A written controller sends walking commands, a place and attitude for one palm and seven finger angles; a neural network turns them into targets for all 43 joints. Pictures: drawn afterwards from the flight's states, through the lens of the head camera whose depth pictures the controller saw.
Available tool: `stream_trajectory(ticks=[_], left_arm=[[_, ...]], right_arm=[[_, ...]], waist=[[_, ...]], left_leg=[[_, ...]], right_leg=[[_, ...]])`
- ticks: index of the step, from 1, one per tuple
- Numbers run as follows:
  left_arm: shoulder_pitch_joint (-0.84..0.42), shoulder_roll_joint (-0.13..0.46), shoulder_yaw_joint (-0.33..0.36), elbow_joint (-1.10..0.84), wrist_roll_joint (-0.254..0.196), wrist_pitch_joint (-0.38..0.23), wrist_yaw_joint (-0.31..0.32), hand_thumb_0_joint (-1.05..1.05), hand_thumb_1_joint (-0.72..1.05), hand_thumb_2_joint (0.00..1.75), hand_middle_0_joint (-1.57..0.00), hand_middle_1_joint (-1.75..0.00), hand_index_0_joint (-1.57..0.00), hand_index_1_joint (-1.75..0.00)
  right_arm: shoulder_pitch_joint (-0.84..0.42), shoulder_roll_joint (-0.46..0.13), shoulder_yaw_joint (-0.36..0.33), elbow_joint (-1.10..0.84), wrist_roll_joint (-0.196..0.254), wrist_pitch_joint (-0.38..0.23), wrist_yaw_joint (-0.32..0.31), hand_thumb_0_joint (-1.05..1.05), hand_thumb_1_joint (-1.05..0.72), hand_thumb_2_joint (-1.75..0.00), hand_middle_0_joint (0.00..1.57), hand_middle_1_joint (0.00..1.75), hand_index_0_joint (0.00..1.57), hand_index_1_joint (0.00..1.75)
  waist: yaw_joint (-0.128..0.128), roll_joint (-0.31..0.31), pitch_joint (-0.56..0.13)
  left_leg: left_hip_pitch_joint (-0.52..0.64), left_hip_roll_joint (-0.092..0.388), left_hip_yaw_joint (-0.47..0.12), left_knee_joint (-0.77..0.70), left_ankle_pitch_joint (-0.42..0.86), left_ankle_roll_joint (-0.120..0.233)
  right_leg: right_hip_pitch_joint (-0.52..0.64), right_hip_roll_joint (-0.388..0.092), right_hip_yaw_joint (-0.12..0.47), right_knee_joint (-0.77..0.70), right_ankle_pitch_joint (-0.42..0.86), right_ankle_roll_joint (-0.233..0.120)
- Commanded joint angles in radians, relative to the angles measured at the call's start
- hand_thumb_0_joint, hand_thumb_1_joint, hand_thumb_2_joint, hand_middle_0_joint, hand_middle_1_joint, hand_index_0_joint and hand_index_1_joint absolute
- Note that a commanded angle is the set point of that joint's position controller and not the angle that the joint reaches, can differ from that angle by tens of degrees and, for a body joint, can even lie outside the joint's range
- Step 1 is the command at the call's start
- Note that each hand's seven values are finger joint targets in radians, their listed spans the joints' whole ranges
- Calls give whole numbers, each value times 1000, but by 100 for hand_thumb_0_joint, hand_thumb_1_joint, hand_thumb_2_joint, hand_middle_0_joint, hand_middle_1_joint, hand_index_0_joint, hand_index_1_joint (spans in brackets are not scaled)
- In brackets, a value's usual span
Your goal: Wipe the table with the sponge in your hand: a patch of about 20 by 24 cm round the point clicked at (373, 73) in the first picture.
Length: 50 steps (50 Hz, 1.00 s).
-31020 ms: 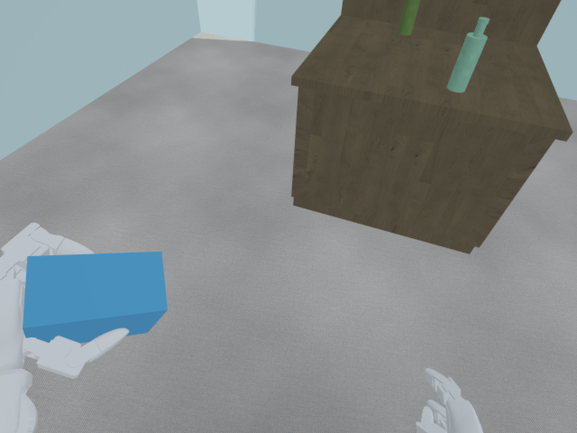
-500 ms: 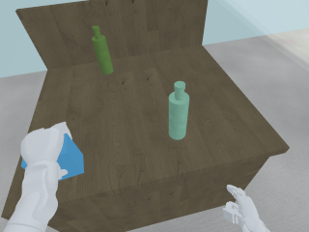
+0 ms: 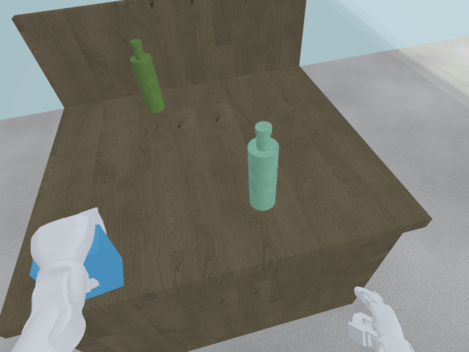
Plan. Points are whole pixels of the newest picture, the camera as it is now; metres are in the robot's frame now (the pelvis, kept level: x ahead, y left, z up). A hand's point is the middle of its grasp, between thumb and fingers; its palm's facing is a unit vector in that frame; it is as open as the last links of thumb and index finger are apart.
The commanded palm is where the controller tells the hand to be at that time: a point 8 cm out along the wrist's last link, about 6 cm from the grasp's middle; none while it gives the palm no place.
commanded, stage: lower the sponge onto the table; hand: left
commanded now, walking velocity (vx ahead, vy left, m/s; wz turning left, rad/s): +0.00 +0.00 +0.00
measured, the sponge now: (87, 271) +0.23 +0.32 -0.01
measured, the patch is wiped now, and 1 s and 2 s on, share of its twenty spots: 0.00 0.20 0.40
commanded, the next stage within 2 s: wipe forward along the first lane in 0.26 s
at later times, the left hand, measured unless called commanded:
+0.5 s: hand (88, 263) +0.23 +0.31 +0.02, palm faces -0.08 -0.04 -1.00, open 10.4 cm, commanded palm +0.23 +0.30 +0.07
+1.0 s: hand (99, 233) +0.29 +0.32 +0.01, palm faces -0.09 -0.01 -1.00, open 10.4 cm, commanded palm +0.28 +0.32 +0.05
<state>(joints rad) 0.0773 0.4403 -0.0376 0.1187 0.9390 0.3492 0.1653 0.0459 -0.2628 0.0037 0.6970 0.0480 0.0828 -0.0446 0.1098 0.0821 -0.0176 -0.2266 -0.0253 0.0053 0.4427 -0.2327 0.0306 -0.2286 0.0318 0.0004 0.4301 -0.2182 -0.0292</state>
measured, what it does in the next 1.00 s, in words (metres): stands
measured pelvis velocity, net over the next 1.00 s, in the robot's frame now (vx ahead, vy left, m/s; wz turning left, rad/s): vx -0.01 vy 0.00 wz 0.01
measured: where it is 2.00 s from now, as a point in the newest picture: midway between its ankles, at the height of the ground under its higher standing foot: outside the picture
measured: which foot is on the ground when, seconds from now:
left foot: down 0.00-1.00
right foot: down 0.00-1.00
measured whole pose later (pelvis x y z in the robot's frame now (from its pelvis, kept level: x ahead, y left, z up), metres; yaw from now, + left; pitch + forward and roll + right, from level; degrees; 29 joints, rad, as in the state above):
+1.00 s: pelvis -0.01 +0.00 -0.01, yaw +1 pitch +6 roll -1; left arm -0.22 0.46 -0.03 0.51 1.01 0.16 0.21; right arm 0.14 -0.27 -0.01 0.71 0.06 0.09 -0.07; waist 0.07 0.06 -0.06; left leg -0.40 -0.03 -0.01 0.56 -0.26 0.04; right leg -0.40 0.02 -0.01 0.54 -0.25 -0.02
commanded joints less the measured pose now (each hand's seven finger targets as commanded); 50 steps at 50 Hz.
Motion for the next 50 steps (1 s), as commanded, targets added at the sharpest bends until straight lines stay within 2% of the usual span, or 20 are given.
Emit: stream_trajectory(ticks=[1,4,7,9,10,12,14,15,17,22,24,27,32,34,38,43,44,45,47,50], left_arm=[[-207,158,11,-199,13,-44,-42,0,10,130,-120,-160,-120,-160],[-219,255,111,-271,40,-144,-26,0,10,130,-120,-160,-120,-160],[-216,268,164,-277,83,-220,44,0,10,130,-120,-160,-120,-160],[-135,263,202,-259,74,-215,83,0,10,130,-120,-160,-120,-160],[-136,210,161,-219,67,-200,94,0,10,130,-120,-160,-120,-160],[-130,192,158,-156,43,-163,107,0,10,130,-120,-160,-120,-160],[-101,209,169,-124,28,-116,103,0,10,130,-120,-160,-120,-160],[-131,168,113,-136,26,-101,94,0,10,130,-120,-160,-120,-160],[-172,179,84,-139,38,-84,74,0,10,130,-120,-160,-120,-160],[-317,204,71,-157,60,-148,59,0,10,130,-120,-160,-120,-160],[-292,245,123,-110,63,-165,62,0,10,130,-120,-160,-120,-160],[-364,200,82,-15,57,-177,62,0,10,130,-120,-160,-120,-160],[-436,202,73,40,82,-178,77,0,10,130,-120,-160,-120,-160],[-427,232,107,88,87,-167,81,0,10,130,-120,-160,-120,-160],[-446,203,78,157,78,-152,81,0,10,130,-120,-160,-120,-160],[-511,224,82,230,87,-158,81,0,10,130,-120,-160,-120,-160],[-510,280,135,241,89,-162,84,0,10,130,-120,-160,-120,-160],[-527,250,101,248,91,-167,83,0,10,130,-120,-160,-120,-160],[-549,249,97,297,93,-173,81,0,10,130,-120,-160,-120,-160],[-573,266,105,346,94,-185,80,0,10,130,-120,-160,-120,-160]], right_arm=[[-172,-117,-30,-183,-5,-68,-12,0,-90,-90,20,30,20,30],[-156,-110,-36,-186,-23,-81,-19,0,-90,-90,20,30,20,30],[-125,-98,-47,-172,-34,-87,-23,0,-90,-90,20,30,20,30],[-124,-101,-59,-172,-28,-90,-14,0,-90,-90,20,30,20,30],[-122,-96,-58,-167,-23,-87,-11,0,-90,-90,20,30,20,30],[-131,-107,-62,-156,-12,-80,-6,0,-90,-90,20,30,20,30],[-157,-115,-57,-155,-3,-71,-4,0,-90,-90,20,30,20,30],[-159,-111,-53,-164,0,-69,-4,0,-90,-90,20,30,20,30],[-163,-117,-50,-164,-1,-66,-7,0,-90,-90,20,30,20,30],[-134,-109,-50,-154,-14,-82,-28,0,-90,-90,20,30,20,30],[-119,-113,-51,-145,-14,-82,-31,0,-90,-90,20,30,20,30],[-99,-113,-50,-132,-4,-78,-36,0,-90,-90,20,30,20,30],[-79,-114,-55,-136,0,-72,-33,0,-90,-90,20,30,20,30],[-66,-121,-57,-133,2,-67,-29,0,-90,-90,20,30,20,30],[-56,-128,-58,-135,6,-51,-27,0,-90,-90,20,30,20,30],[-29,-135,-57,-129,8,-43,-30,0,-90,-90,20,30,20,30],[-28,-141,-58,-127,9,-41,-31,0,-90,-90,20,30,20,30],[-20,-137,-57,-127,9,-40,-31,0,-90,-90,20,30,20,30],[-4,-141,-58,-119,11,-36,-32,0,-90,-90,20,30,20,30],[10,-145,-59,-116,14,-31,-31,0,-90,-90,20,30,20,30]], waist=[[-30,-103,-193],[-5,-47,-233],[9,-7,-254],[20,9,-242],[6,-8,-215],[3,-63,-177],[9,-56,-170],[0,-46,-198],[-12,-37,-195],[-41,-27,-227],[-32,-41,-220],[-56,-96,-169],[-43,-4,-237],[-41,-26,-248],[-50,-89,-242],[-62,-106,-237],[-56,-99,-237],[-62,-92,-252],[-75,-125,-237],[-77,-101,-234]], left_leg=[[52,-15,-54,-24,172,30],[81,-16,-65,-16,183,29],[88,-13,-61,1,248,17],[87,-5,-76,0,256,5],[62,-2,-66,2,238,4],[33,2,-56,-5,202,3],[23,-5,-54,-13,171,3],[19,-4,-41,-13,172,7],[16,-10,-44,-13,171,10],[52,-11,-50,10,152,24],[39,-12,-62,7,136,19],[-4,-8,-52,8,90,18],[3,-8,-56,12,107,-1],[-3,-4,-61,16,117,-5],[-45,-7,-50,30,116,2],[-77,-9,-45,39,96,10],[-83,-10,-50,37,88,10],[-86,-13,-40,47,95,13],[-104,-11,-37,55,81,15],[-128,-15,-32,61,56,16]], right_leg=[[53,-6,67,-54,159,-28],[63,4,94,-47,165,-39],[58,0,89,-27,223,-49],[45,7,109,-28,224,-55],[29,1,84,-25,210,-48],[12,-2,79,-36,181,-42],[20,0,97,-46,145,-43],[32,-7,75,-34,150,-36],[30,-6,72,-32,153,-37],[-8,0,68,-23,131,-35],[-12,8,81,-25,113,-40],[-62,3,51,-24,72,-30],[-67,5,31,5,66,-39],[-69,11,39,8,74,-43],[-62,4,28,14,100,-34],[-75,2,22,23,92,-31],[-72,6,39,20,83,-35],[-66,1,29,27,99,-31],[-87,1,26,27,95,-28],[-99,-1,26,32,69,-28]])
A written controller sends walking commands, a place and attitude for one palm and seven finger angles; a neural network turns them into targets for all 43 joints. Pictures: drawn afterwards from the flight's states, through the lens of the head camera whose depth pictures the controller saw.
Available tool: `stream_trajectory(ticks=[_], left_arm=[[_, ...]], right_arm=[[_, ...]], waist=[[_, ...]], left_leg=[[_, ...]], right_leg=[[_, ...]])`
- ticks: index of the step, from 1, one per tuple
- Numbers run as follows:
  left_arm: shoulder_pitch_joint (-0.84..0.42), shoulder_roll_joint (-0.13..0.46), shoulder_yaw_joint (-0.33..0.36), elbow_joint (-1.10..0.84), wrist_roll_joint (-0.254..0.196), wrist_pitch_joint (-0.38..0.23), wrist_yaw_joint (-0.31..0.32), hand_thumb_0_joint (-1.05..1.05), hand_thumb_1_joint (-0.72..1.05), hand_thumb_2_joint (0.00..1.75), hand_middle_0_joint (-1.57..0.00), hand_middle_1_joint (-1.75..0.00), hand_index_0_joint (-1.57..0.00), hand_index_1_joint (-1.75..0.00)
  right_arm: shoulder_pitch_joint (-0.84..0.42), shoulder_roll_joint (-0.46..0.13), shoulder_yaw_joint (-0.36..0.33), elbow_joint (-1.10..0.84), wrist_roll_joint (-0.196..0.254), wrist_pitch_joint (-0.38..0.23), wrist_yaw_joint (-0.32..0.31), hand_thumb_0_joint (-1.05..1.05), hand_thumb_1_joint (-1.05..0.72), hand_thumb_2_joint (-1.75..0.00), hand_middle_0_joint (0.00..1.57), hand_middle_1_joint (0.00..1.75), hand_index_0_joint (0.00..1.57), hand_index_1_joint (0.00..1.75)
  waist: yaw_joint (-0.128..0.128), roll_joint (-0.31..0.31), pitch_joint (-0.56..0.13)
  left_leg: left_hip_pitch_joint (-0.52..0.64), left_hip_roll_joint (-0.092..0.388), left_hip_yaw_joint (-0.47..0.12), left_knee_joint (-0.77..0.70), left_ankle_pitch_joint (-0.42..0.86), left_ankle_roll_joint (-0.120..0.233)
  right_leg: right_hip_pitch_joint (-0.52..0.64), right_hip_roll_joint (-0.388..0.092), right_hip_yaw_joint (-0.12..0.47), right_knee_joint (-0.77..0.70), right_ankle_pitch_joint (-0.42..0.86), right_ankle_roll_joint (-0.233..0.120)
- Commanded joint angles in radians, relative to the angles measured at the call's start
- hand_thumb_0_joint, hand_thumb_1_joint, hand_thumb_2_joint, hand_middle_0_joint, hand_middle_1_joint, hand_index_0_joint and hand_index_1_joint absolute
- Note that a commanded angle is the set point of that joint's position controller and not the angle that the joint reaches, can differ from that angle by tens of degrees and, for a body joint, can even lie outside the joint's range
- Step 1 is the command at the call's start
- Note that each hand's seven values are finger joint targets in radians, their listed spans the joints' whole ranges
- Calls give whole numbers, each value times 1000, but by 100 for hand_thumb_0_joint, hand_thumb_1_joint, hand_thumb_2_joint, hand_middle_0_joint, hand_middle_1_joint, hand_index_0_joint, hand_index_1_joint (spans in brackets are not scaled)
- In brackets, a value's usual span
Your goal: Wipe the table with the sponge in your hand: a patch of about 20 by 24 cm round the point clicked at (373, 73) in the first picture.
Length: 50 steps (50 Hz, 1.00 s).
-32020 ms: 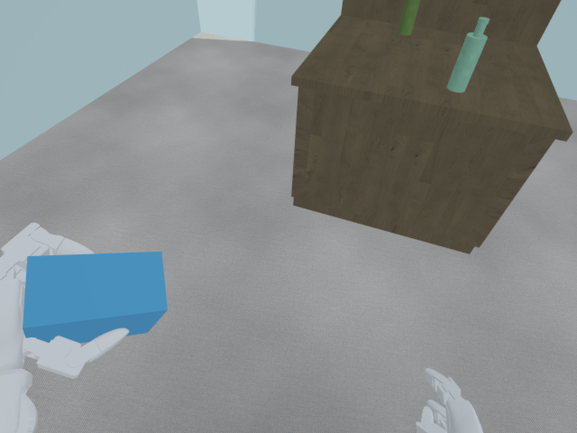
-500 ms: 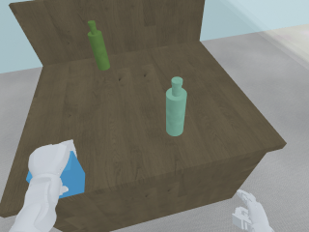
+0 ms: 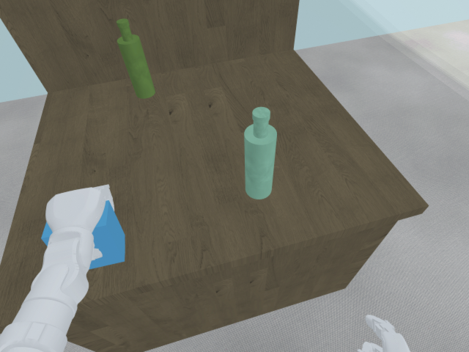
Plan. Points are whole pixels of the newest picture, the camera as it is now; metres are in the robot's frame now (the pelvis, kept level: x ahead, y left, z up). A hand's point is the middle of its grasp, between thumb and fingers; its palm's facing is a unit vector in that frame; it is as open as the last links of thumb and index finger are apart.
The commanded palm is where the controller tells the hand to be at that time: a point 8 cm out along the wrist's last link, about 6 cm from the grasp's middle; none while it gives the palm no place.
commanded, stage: wipe forward along the first lane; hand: left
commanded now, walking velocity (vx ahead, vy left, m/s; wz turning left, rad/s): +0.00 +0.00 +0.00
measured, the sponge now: (92, 243) +0.29 +0.33 -0.03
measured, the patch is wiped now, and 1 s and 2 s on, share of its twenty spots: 0.20 0.40 0.40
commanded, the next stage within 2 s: slide across to the middle lane in 0.98 s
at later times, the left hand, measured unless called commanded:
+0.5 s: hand (91, 203) +0.35 +0.33 +0.02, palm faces -0.12 +0.04 -0.99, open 10.4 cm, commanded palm +0.35 +0.33 +0.06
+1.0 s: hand (90, 179) +0.41 +0.36 +0.02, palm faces -0.13 +0.05 -0.99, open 10.4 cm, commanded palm +0.41 +0.35 +0.06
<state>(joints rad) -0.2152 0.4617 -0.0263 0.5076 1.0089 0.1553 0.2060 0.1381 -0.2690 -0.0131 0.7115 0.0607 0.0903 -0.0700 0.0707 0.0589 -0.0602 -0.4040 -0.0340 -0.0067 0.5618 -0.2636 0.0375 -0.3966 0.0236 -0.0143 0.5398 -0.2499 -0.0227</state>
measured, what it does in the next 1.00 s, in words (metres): stands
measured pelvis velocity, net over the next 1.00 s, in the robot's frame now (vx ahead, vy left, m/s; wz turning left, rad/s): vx -0.01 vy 0.01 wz -0.01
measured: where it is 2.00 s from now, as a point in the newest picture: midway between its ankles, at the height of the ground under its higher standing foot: outside the picture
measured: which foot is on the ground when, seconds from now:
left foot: down 0.00-1.00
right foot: down 0.00-1.00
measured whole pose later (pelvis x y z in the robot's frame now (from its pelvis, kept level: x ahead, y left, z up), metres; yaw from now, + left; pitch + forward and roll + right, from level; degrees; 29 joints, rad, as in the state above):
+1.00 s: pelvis -0.01 +0.01 -0.02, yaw -1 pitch +16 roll -2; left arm -0.74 0.67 0.05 1.12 1.08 0.00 0.25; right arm 0.27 -0.30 -0.01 0.72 0.06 0.12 -0.04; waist -0.04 0.05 -0.11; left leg -0.72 -0.02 -0.01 0.74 -0.31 0.05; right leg -0.68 0.04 -0.03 0.66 -0.26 -0.01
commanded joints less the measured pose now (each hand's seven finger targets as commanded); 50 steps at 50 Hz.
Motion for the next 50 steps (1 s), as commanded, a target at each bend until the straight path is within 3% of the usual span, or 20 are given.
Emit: stream_trajectory(ticks=[1,3,4,5,9,10,14,15,18,23,25,27,29,34,36,40,43,44,47,50], left_arm=[[-293,231,81,-33,27,2,40,0,10,130,-120,-160,-120,-160],[-323,234,74,10,32,-6,40,0,10,130,-120,-160,-120,-160],[-341,285,119,27,36,-14,43,0,10,130,-120,-160,-120,-160],[-363,243,73,35,35,-21,42,0,10,130,-120,-160,-120,-160],[-421,291,114,118,40,-51,54,0,10,130,-120,-160,-120,-160],[-453,259,73,133,40,-59,55,0,10,130,-120,-160,-120,-160],[-487,333,131,191,51,-85,69,0,10,130,-120,-160,-120,-160],[-525,307,98,205,51,-91,72,0,10,130,-120,-160,-120,-160],[-542,357,128,273,54,-96,83,0,10,130,-120,-160,-120,-160],[-632,406,126,328,65,-103,86,0,10,130,-120,-160,-120,-160],[-640,439,146,343,67,-109,85,0,10,130,-120,-160,-120,-160],[-663,419,119,364,67,-108,80,0,10,130,-120,-160,-120,-160],[-683,433,130,369,64,-116,75,0,10,130,-120,-160,-120,-160],[-703,461,146,400,56,-135,71,0,10,130,-120,-160,-120,-160],[-721,485,153,432,60,-137,75,0,10,130,-120,-160,-120,-160],[-799,499,139,444,78,-146,83,0,10,130,-120,-160,-120,-160],[-802,491,132,471,86,-142,89,0,10,130,-120,-160,-120,-160],[-822,487,128,464,86,-143,87,0,10,130,-120,-160,-120,-160],[-839,468,107,498,81,-130,86,0,10,130,-120,-160,-120,-160],[-849,470,113,500,71,-127,78,0,10,130,-120,-160,-120,-160]], right_arm=[[-75,-138,-45,-130,0,-39,-5,0,-90,-90,20,30,20,30],[-63,-141,-46,-126,2,-36,-6,0,-90,-90,20,30,20,30],[-57,-147,-45,-121,2,-34,-5,0,-90,-90,20,30,20,30],[-50,-142,-44,-127,3,-34,-6,0,-90,-90,20,30,20,30],[-22,-150,-48,-116,3,-33,-8,0,-90,-90,20,30,20,30],[-14,-148,-47,-118,4,-33,-8,0,-90,-90,20,30,20,30],[11,-156,-52,-109,1,-27,-5,0,-90,-90,20,30,20,30],[22,-153,-52,-107,1,-26,-5,0,-90,-90,20,30,20,30],[39,-162,-53,-98,1,-22,-2,0,-90,-90,20,30,20,30],[61,-170,-50,-93,6,-17,2,0,-90,-90,20,30,20,30],[77,-173,-51,-88,3,-14,6,0,-90,-90,20,30,20,30],[83,-173,-49,-91,5,-10,6,0,-90,-90,20,30,20,30],[91,-175,-49,-88,5,-10,10,0,-90,-90,20,30,20,30],[117,-182,-50,-84,4,-4,14,0,-90,-90,20,30,20,30],[132,-189,-51,-76,3,-3,15,0,-90,-90,20,30,20,30],[153,-195,-50,-69,1,-4,17,0,-90,-90,20,30,20,30],[165,-196,-52,-68,-2,-2,23,0,-90,-90,20,30,20,30],[164,-195,-50,-70,-2,-1,24,0,-90,-90,20,30,20,30],[180,-195,-52,-66,-3,2,27,0,-90,-90,20,30,20,30],[190,-197,-54,-64,-6,8,29,0,-90,-90,20,30,20,30]], waist=[[-41,-83,-191],[-52,-78,-181],[-46,-88,-196],[-58,-88,-191],[-65,-103,-200],[-81,-110,-199],[-72,-83,-247],[-89,-103,-251],[-93,-123,-236],[-111,-86,-232],[-103,-55,-278],[-118,-74,-268],[-114,-43,-285],[-115,-52,-313],[-124,-77,-300],[-143,-49,-301],[-144,-45,-319],[-140,-2,-329],[-154,-39,-336],[-148,-25,-370]], left_leg=[[48,-6,-20,-53,86,10],[32,-6,-16,-45,66,12],[22,-6,-22,-47,51,11],[13,-8,-14,-39,47,15],[-23,-7,-13,-25,12,17],[-32,-8,-8,-15,4,20],[-58,-8,-6,7,14,19],[-65,-7,-2,16,12,23],[-109,-9,1,30,-12,26],[-148,-8,5,42,-49,30],[-147,-7,5,52,-30,32],[-162,-6,6,55,-38,32],[-154,-3,3,53,-32,32],[-168,0,0,63,-25,33],[-189,2,0,70,-40,35],[-185,6,-7,74,-46,37],[-176,9,-11,80,-39,34],[-158,10,-16,76,-20,30],[-154,16,-20,83,-11,30],[-125,19,-23,88,41,27]], right_leg=[[59,7,39,-76,103,-34],[36,7,39,-77,85,-32],[38,11,49,-74,65,-35],[33,6,38,-70,68,-30],[4,7,47,-65,36,-29],[-4,3,39,-61,34,-23],[4,3,52,-45,57,-26],[-1,1,45,-39,63,-21],[-8,0,55,-43,47,-17],[-33,-2,59,-42,1,-15],[-16,0,60,-28,28,-17],[-25,0,61,-32,26,-14],[-30,1,60,-28,32,-17],[-33,7,55,-16,41,-17],[-49,9,53,-13,22,-14],[-95,15,42,-2,2,-18],[-117,18,32,8,0,-20],[-128,18,27,15,15,-24],[-139,22,20,18,21,-20],[-133,25,14,28,65,-22]])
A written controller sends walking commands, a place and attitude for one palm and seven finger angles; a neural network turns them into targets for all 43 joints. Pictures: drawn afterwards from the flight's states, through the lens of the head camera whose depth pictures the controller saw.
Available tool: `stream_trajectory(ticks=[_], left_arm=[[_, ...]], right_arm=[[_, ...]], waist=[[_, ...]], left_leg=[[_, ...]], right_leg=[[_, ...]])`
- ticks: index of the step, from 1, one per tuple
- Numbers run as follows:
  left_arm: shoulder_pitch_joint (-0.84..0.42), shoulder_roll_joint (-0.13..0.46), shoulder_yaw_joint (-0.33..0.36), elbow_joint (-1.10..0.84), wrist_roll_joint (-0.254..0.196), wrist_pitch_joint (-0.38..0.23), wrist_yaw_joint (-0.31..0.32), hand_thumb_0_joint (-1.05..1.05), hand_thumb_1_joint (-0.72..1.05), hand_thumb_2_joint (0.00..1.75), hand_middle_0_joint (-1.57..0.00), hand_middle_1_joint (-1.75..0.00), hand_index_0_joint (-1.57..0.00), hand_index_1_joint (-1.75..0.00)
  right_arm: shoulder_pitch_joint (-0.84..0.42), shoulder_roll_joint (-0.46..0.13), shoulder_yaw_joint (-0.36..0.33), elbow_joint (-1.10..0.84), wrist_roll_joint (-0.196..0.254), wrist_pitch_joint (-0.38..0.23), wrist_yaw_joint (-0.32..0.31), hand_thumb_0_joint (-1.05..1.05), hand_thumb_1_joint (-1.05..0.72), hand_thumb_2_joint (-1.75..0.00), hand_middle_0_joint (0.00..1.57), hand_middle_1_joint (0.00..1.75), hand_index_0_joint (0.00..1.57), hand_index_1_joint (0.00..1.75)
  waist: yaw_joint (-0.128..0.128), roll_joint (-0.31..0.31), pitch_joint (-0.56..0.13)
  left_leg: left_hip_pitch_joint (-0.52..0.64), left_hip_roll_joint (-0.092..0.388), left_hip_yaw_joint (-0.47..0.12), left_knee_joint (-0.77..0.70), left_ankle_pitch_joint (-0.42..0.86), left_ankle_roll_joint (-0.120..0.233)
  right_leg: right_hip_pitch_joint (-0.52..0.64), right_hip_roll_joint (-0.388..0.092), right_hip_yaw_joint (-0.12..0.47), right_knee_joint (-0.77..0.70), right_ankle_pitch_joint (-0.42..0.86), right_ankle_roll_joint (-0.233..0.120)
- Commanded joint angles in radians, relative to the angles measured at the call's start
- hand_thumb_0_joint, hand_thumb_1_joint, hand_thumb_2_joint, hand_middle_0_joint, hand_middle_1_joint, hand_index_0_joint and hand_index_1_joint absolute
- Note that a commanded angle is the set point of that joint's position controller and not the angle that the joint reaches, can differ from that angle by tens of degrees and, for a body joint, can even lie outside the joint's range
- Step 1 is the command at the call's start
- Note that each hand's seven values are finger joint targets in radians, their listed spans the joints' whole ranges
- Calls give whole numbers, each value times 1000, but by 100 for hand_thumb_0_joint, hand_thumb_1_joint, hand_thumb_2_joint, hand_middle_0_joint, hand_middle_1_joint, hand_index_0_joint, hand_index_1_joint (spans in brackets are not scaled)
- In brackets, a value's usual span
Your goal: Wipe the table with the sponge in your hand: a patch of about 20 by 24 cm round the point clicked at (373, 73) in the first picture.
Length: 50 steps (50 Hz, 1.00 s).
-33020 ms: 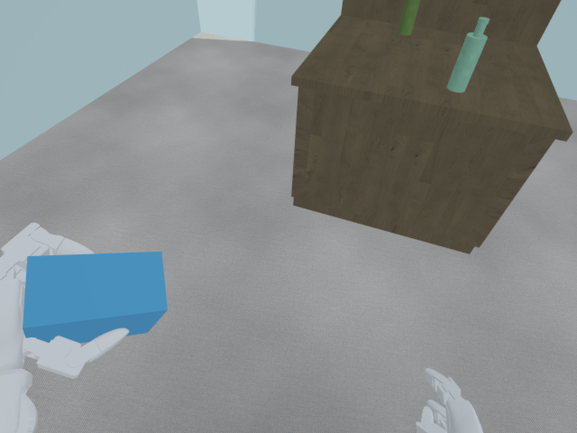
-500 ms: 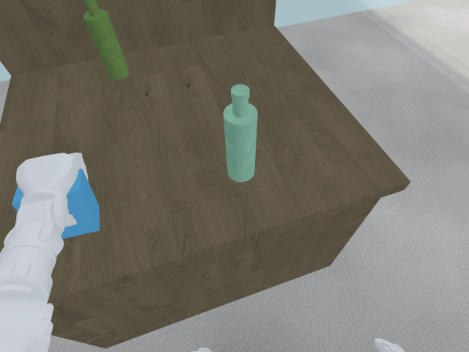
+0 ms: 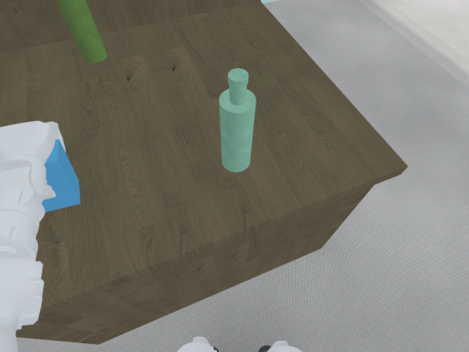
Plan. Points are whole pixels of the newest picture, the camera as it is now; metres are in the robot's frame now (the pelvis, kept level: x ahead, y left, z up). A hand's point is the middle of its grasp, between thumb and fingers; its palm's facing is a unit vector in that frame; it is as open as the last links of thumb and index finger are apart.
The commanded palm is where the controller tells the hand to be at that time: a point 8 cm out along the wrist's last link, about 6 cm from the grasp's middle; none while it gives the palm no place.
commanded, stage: slide across to the middle lane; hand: left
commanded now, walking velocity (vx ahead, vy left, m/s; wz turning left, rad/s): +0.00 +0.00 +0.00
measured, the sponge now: (43, 185) +0.40 +0.37 +0.00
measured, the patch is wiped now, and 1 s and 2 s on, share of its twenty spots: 0.40 0.40 0.60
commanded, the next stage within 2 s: wipe back along the middle lane in 0.72 s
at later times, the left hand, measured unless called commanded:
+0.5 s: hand (50, 154) +0.44 +0.35 +0.05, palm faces -0.10 +0.04 -0.99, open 10.4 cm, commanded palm +0.44 +0.30 +0.10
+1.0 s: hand (84, 148) +0.46 +0.29 +0.04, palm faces -0.10 +0.02 -0.99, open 10.5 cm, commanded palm +0.43 +0.26 +0.09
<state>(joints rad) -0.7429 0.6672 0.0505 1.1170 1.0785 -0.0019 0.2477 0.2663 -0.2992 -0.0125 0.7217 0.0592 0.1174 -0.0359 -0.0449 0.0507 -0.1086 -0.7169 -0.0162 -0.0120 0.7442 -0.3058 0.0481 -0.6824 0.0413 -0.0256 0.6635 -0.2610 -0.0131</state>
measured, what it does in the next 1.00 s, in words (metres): stands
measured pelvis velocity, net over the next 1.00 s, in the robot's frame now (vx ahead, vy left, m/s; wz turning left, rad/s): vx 0.05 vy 0.00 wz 0.00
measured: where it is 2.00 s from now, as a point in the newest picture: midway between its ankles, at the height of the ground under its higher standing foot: outside the picture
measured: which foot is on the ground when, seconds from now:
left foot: down 0.00-1.00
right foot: down 0.00-1.00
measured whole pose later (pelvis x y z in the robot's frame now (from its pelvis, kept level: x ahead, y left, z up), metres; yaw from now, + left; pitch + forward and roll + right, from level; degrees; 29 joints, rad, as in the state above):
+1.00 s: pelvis +0.05 +0.00 +0.02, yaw +0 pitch +13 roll -1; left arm -0.68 0.44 -0.08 0.97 1.02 0.22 0.29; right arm 0.20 -0.27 -0.03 0.74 0.05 0.16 -0.02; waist -0.01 0.05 -0.11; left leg -0.52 -0.02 -0.01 0.59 -0.31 0.04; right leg -0.49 0.04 -0.01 0.53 -0.27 -0.02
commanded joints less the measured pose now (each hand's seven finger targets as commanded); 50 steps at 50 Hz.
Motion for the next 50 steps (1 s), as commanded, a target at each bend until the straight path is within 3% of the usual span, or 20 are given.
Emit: stream_trajectory(ticks=[1,2,4,5,7,11,13,14,18,20,22,26,29,34,37,39,41,45,47,50], left_arm=[[-310,273,43,-98,4,34,33,0,10,130,-120,-160,-120,-160],[-338,258,24,-105,7,31,32,0,10,130,-120,-160,-120,-160],[-315,243,26,-100,13,30,29,0,10,130,-120,-160,-120,-160],[-345,188,-20,-137,11,24,28,0,10,130,-120,-160,-120,-160],[-356,184,-13,-179,9,17,35,0,10,130,-120,-160,-120,-160],[-380,132,-17,-244,-34,11,56,0,10,130,-120,-160,-120,-160],[-396,85,-44,-260,-55,17,66,0,10,130,-120,-160,-120,-160],[-389,80,-36,-264,-62,24,68,0,10,130,-120,-160,-120,-160],[-407,-26,-126,-251,-53,77,58,0,10,130,-120,-160,-120,-160],[-412,0,-104,-257,-56,94,52,0,10,130,-120,-160,-120,-160],[-422,-40,-133,-254,-63,105,44,0,10,130,-120,-160,-120,-160],[-427,-131,-190,-282,-72,111,29,0,10,130,-120,-160,-120,-160],[-388,-91,-140,-295,-76,118,26,0,10,130,-120,-160,-120,-160],[-380,-64,-109,-300,-37,153,53,0,10,130,-120,-160,-120,-160],[-374,-65,-111,-275,-45,182,64,0,10,130,-120,-160,-120,-160],[-410,-84,-128,-296,-43,192,68,0,10,130,-120,-160,-120,-160],[-407,-59,-116,-276,-37,202,68,0,10,130,-120,-160,-120,-160],[-286,-63,-102,-279,-54,202,51,0,10,130,-120,-160,-120,-160],[-237,-75,-113,-272,-58,205,41,0,10,130,-120,-160,-120,-160],[-165,-118,-138,-333,-64,201,27,0,10,130,-120,-160,-120,-160]], right_arm=[[66,-169,-54,-74,-5,-15,-5,0,-90,-90,20,30,20,30],[65,-168,-52,-76,-6,-14,-4,0,-90,-90,20,30,20,30],[66,-167,-53,-78,-8,-10,0,0,-90,-90,20,30,20,30],[69,-159,-58,-81,-7,-11,0,0,-90,-90,20,30,20,30],[70,-156,-64,-81,-10,-12,2,0,-90,-90,20,30,20,30],[64,-146,-74,-75,-8,-13,1,0,-90,-90,20,30,20,30],[50,-141,-76,-66,-5,-18,2,0,-90,-90,20,30,20,30],[45,-140,-76,-63,-5,-19,3,0,-90,-90,20,30,20,30],[31,-132,-76,-42,-3,-18,11,0,-90,-90,20,30,20,30],[24,-135,-74,-40,-4,-17,9,0,-90,-90,20,30,20,30],[16,-131,-73,-38,-3,-16,8,0,-90,-90,20,30,20,30],[1,-120,-74,-40,-5,-17,8,0,-90,-90,20,30,20,30],[-13,-119,-71,-46,-10,-10,7,0,-90,-90,20,30,20,30],[-27,-115,-65,-49,-18,8,17,0,-90,-90,20,30,20,30],[-37,-116,-64,-49,-17,12,18,0,-90,-90,20,30,20,30],[-49,-111,-60,-54,-17,12,17,0,-90,-90,20,30,20,30],[-41,-115,-61,-47,-17,10,16,0,-90,-90,20,30,20,30],[-50,-115,-62,-63,-14,13,14,0,-90,-90,20,30,20,30],[-56,-116,-58,-67,-10,16,13,0,-90,-90,20,30,20,30],[-74,-113,-62,-82,-6,19,18,0,-90,-90,20,30,20,30]], waist=[[-29,-36,-325],[-40,-24,-317],[-27,-6,-310],[-42,5,-327],[-34,39,-348],[-34,22,-374],[-44,26,-343],[-36,36,-347],[-47,58,-305],[-36,58,-325],[-44,26,-319],[-44,34,-325],[-15,35,-359],[3,30,-350],[-4,-18,-343],[-8,11,-357],[-11,-3,-366],[12,-31,-400],[10,-62,-373],[21,-35,-360]], left_leg=[[183,1,-20,-92,92,15],[187,3,-22,-93,94,14],[211,8,-35,-98,125,8],[244,11,-33,-95,141,8],[296,19,-46,-99,163,-3],[369,31,-69,-112,219,-21],[389,34,-73,-124,211,-23],[408,37,-83,-132,242,-30],[451,45,-94,-151,263,-48],[468,43,-96,-155,291,-50],[469,41,-95,-160,278,-49],[521,53,-114,-162,350,-62],[527,48,-100,-162,425,-67],[502,44,-80,-159,519,-69],[457,31,-51,-163,460,-55],[457,27,-46,-167,457,-52],[450,23,-35,-163,442,-42],[428,9,-14,-164,432,-20],[393,3,-2,-169,397,-8],[409,0,4,-171,429,-3]], right_leg=[[155,8,22,-92,81,-31],[139,9,22,-92,80,-31],[118,12,10,-85,84,-38],[109,14,8,-87,90,-36],[97,16,3,-89,84,-40],[98,20,-10,-92,100,-40],[91,18,-10,-105,96,-38],[93,17,-14,-104,107,-41],[68,17,-24,-112,102,-44],[94,17,-20,-117,116,-46],[105,15,-20,-125,118,-43],[96,13,-29,-121,137,-43],[152,13,-21,-130,180,-48],[196,13,-19,-125,247,-52],[250,8,-11,-133,282,-45],[261,6,-6,-133,301,-46],[283,4,-2,-133,318,-44],[373,-3,15,-142,391,-40],[400,-9,24,-150,422,-36],[419,-12,30,-154,468,-39]])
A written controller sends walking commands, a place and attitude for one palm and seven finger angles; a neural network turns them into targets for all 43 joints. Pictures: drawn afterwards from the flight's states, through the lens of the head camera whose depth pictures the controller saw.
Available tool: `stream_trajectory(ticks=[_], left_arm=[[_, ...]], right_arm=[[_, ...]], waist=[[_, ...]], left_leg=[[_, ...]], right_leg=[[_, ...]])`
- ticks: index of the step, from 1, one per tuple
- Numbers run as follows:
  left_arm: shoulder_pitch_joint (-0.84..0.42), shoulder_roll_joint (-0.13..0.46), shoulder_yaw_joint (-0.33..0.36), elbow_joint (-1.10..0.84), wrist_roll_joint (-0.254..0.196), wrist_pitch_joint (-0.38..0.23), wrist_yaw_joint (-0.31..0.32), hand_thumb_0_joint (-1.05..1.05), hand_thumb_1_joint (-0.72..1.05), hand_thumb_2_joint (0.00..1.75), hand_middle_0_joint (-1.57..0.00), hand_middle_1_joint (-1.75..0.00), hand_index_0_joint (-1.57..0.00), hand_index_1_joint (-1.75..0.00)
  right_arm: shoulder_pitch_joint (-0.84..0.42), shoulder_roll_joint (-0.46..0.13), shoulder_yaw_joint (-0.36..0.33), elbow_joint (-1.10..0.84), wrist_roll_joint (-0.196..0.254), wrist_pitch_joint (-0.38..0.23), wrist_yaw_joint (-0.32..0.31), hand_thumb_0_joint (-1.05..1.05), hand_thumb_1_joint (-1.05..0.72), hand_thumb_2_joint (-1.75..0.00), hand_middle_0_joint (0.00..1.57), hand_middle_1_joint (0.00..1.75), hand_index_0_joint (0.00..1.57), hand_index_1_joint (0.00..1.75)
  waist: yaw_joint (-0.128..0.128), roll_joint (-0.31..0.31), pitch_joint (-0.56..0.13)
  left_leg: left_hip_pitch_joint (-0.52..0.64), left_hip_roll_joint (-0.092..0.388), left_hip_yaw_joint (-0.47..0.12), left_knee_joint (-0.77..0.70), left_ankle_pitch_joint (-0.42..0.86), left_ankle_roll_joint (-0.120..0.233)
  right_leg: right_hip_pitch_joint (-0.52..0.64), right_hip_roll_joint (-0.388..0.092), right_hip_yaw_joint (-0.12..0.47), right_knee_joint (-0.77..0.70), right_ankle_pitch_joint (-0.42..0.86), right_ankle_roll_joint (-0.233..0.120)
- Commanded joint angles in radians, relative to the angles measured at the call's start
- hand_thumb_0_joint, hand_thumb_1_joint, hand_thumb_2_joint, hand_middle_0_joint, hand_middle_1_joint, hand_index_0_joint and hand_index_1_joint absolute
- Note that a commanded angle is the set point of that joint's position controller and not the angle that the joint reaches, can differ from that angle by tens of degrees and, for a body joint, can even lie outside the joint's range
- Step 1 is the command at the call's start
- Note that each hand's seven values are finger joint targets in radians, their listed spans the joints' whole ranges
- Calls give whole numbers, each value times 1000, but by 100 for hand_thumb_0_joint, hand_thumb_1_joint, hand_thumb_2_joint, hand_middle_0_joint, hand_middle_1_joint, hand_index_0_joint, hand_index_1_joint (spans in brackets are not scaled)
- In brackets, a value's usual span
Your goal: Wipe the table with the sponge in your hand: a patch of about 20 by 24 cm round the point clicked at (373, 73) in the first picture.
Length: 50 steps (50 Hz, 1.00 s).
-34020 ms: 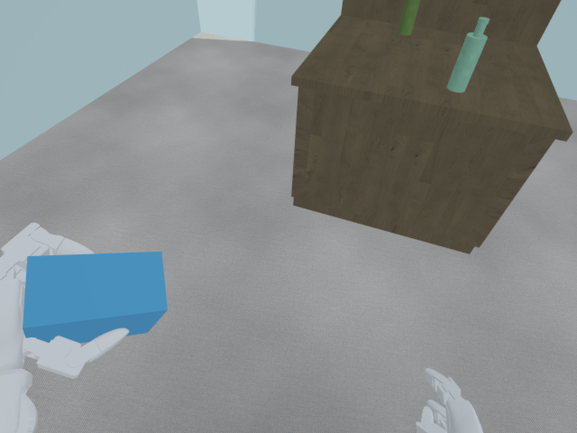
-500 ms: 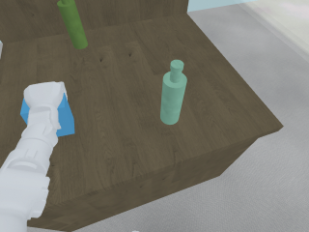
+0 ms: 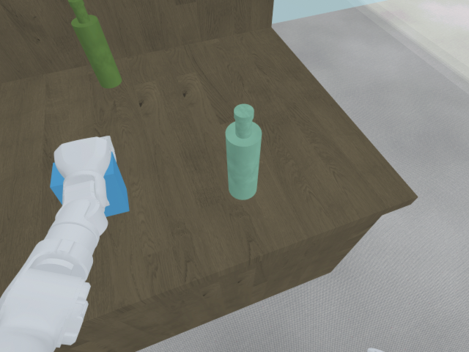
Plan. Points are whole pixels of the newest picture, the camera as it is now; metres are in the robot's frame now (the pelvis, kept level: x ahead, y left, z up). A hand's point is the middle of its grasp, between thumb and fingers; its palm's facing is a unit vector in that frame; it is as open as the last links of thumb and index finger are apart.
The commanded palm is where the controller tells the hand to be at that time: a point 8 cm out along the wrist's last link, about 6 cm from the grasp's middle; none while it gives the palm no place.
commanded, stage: wipe back along the middle lane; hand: left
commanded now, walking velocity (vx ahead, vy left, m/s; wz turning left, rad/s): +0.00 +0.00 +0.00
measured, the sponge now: (96, 194) +0.40 +0.30 -0.02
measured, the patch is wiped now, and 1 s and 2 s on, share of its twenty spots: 0.40 0.60 0.75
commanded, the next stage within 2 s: slide across to the third lane in 1.46 s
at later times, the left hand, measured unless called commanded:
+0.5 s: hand (100, 202) +0.36 +0.27 +0.02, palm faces -0.02 -0.01 -1.00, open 10.5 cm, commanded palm +0.32 +0.25 +0.05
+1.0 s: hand (104, 225) +0.31 +0.24 +0.02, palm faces +0.01 -0.02 -1.00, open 10.5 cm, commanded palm +0.27 +0.22 +0.05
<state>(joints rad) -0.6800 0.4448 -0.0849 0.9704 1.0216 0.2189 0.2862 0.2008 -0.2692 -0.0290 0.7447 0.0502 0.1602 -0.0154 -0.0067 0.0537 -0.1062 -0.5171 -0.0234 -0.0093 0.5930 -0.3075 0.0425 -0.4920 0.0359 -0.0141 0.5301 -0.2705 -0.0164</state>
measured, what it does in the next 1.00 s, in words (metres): stands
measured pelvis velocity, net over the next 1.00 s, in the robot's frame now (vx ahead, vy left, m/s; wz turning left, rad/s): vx -0.01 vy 0.01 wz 0.00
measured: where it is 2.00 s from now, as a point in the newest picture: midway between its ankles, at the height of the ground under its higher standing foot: outside the picture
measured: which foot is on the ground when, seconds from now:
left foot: down 0.00-1.00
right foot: down 0.00-1.00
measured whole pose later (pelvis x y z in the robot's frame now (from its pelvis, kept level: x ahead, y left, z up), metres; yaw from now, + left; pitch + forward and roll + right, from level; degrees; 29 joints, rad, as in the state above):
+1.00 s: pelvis -0.01 +0.01 +0.00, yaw +0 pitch +6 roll -1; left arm -0.25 0.27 -0.24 0.46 1.02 0.43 0.31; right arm 0.10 -0.25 0.00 0.66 0.08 0.20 0.00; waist 0.07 0.06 -0.12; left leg -0.38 -0.04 0.01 0.57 -0.30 0.05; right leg -0.38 0.02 0.00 0.55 -0.29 -0.01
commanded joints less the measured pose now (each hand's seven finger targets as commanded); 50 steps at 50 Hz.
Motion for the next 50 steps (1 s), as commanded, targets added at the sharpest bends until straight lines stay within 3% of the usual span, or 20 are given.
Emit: stream_trajectory(ticks=[1,5,7,8,9,10,15,19,23,24,31,32,34,37,39,40,42,44,46,50], left_arm=[[-180,124,20,-182,-9,-15,-11,0,10,130,-120,-160,-120,-160],[-123,88,-6,-215,-20,-2,-18,0,10,130,-120,-160,-120,-160],[-51,126,33,-206,-20,13,-15,0,10,130,-120,-160,-120,-160],[-55,121,24,-223,-17,17,-14,0,10,130,-120,-160,-120,-160],[-34,131,44,-256,-19,16,-15,0,10,130,-120,-160,-120,-160],[-20,89,3,-289,-18,18,-14,0,10,130,-120,-160,-120,-160],[84,64,-1,-362,-6,48,-6,0,10,130,-120,-160,-120,-160],[84,43,-16,-350,-8,91,-5,0,10,130,-120,-160,-120,-160],[98,-11,-72,-386,10,115,-5,0,10,130,-120,-160,-120,-160],[106,11,-47,-394,8,119,-6,0,10,130,-120,-160,-120,-160],[95,-38,-89,-420,3,150,-5,0,10,130,-120,-160,-120,-160],[116,-78,-122,-437,1,152,-8,0,10,130,-120,-160,-120,-160],[144,-62,-99,-447,3,157,-9,0,10,130,-120,-160,-120,-160],[190,-111,-137,-474,-5,165,-10,0,10,130,-120,-160,-120,-160],[231,-82,-103,-500,-8,170,-7,0,10,130,-120,-160,-120,-160],[244,-129,-149,-527,-12,173,-10,0,10,130,-120,-160,-120,-160],[277,-143,-162,-551,-15,181,-9,0,10,130,-120,-160,-120,-160],[320,-108,-125,-566,-17,193,-6,0,10,130,-120,-160,-120,-160],[290,-115,-145,-582,-16,207,-8,0,10,130,-120,-160,-120,-160],[333,-129,-159,-625,-21,228,-14,0,10,130,-120,-160,-120,-160]], right_arm=[[-9,-146,-46,-106,3,-22,-2,0,-90,-90,20,30,20,30],[-39,-149,-40,-121,12,-16,-1,0,-90,-90,20,30,20,30],[-45,-152,-40,-127,14,-13,-1,0,-90,-90,20,30,20,30],[-55,-152,-39,-129,14,-12,-3,0,-90,-90,20,30,20,30],[-66,-148,-40,-136,15,-13,-1,0,-90,-90,20,30,20,30],[-73,-145,-42,-144,15,-14,0,0,-90,-90,20,30,20,30],[-102,-143,-45,-161,17,-16,8,0,-90,-90,20,30,20,30],[-134,-142,-35,-165,23,-13,4,0,-90,-90,20,30,20,30],[-151,-131,-33,-182,21,-13,2,0,-90,-90,20,30,20,30],[-159,-132,-29,-185,21,-12,1,0,-90,-90,20,30,20,30],[-190,-120,-20,-199,20,-2,-5,0,-90,-90,20,30,20,30],[-197,-115,-19,-207,21,-4,-3,0,-90,-90,20,30,20,30],[-205,-117,-18,-209,19,-3,0,0,-90,-90,20,30,20,30],[-212,-110,-16,-220,20,-6,9,0,-90,-90,20,30,20,30],[-223,-112,-16,-224,19,-5,12,0,-90,-90,20,30,20,30],[-229,-107,-14,-232,19,-7,15,0,-90,-90,20,30,20,30],[-237,-105,-13,-237,21,-10,19,0,-90,-90,20,30,20,30],[-248,-110,-12,-240,21,-9,20,0,-90,-90,20,30,20,30],[-255,-109,-8,-237,25,-5,17,0,-90,-90,20,30,20,30],[-275,-103,-3,-250,27,-7,19,0,-90,-90,20,30,20,30]], waist=[[-6,-54,-364],[-8,-87,-289],[12,-112,-294],[8,-111,-293],[26,-84,-307],[20,-71,-310],[36,-70,-305],[29,-88,-216],[36,-65,-251],[46,-46,-260],[39,-72,-223],[42,-53,-226],[54,-59,-234],[56,-63,-229],[69,-69,-235],[63,-60,-236],[64,-77,-227],[75,-85,-214],[61,-97,-184],[73,-77,-188]], left_leg=[[202,5,2,-22,428,5],[167,-1,7,-41,382,9],[147,-7,14,-48,363,11],[149,-8,17,-51,362,11],[158,-9,12,-54,385,9],[179,-8,18,-51,393,9],[215,-3,7,-51,447,0],[192,-2,-2,-74,366,-6],[233,0,-7,-72,365,-14],[241,3,-16,-75,374,-21],[245,9,-26,-82,334,-31],[253,8,-26,-81,343,-32],[261,14,-37,-81,360,-37],[266,15,-40,-76,378,-42],[265,17,-48,-78,385,-43],[269,17,-43,-74,396,-43],[265,15,-40,-71,398,-40],[255,16,-49,-78,374,-42],[244,12,-42,-82,334,-35],[250,7,-41,-89,313,-31]], right_leg=[[244,-6,21,-23,486,-36],[248,-10,28,-37,488,-36],[281,-12,33,-38,492,-35],[283,-14,37,-39,498,-34],[298,-15,39,-34,514,-40],[292,-15,37,-33,519,-38],[280,-9,34,-28,519,-45],[223,-4,25,-46,406,-48],[207,-2,10,-41,348,-51],[203,1,13,-37,335,-56],[173,4,-6,-35,267,-56],[170,4,-6,-35,264,-56],[169,8,-3,-31,262,-61],[168,8,-10,-22,260,-59],[182,11,-2,-20,263,-63],[184,8,-9,-15,273,-60],[191,8,-4,-16,288,-59],[194,12,3,-18,267,-61],[188,10,3,-21,255,-60],[206,10,5,-21,239,-63]])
